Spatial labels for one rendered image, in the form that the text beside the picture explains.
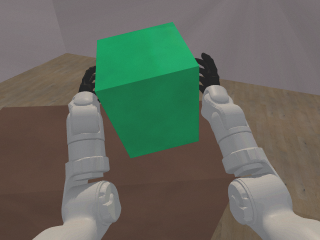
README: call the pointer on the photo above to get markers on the right robot forearm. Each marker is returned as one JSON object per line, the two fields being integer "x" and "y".
{"x": 241, "y": 155}

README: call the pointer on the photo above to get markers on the robot left upper arm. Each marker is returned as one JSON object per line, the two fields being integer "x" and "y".
{"x": 87, "y": 211}

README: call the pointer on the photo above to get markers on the carton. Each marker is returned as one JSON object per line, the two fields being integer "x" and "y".
{"x": 148, "y": 84}

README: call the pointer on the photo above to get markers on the left robot forearm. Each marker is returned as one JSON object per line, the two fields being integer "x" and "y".
{"x": 86, "y": 142}

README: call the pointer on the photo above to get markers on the robot right upper arm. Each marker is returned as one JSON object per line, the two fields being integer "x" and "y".
{"x": 262, "y": 202}

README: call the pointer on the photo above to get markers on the robot left hand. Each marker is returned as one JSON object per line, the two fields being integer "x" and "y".
{"x": 87, "y": 85}

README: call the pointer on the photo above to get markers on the pedestal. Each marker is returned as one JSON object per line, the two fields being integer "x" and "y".
{"x": 178, "y": 193}

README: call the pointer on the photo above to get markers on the robot right hand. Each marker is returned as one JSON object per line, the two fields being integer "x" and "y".
{"x": 209, "y": 72}

